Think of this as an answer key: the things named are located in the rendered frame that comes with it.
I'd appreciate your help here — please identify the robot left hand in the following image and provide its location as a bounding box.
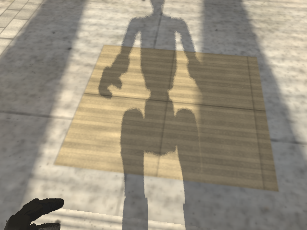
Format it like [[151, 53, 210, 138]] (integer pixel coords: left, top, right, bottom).
[[4, 198, 64, 230]]

